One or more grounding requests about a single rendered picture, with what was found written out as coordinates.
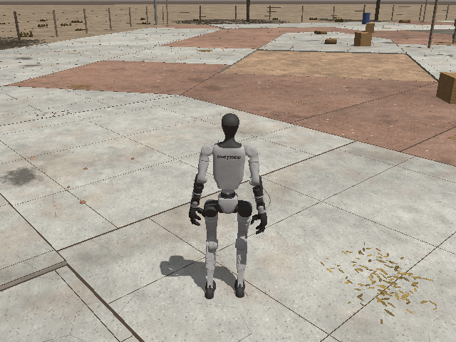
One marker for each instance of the left robot hand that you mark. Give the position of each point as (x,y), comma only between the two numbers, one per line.
(193,216)

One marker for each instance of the robot left forearm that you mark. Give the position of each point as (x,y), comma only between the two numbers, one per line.
(196,194)

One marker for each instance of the left robot upper arm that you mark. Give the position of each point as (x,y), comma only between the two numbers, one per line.
(206,151)

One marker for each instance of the right robot shin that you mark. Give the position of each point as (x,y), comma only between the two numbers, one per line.
(241,264)

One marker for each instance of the robot right forearm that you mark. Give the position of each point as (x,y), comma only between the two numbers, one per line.
(259,197)

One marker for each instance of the right robot hand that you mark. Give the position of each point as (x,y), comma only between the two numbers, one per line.
(263,218)

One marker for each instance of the robot shin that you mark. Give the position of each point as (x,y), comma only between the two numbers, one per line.
(241,264)
(210,261)

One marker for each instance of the left robot shin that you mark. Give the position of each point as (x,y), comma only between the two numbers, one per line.
(210,261)

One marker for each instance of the right robot upper arm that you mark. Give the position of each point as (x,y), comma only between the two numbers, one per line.
(251,152)

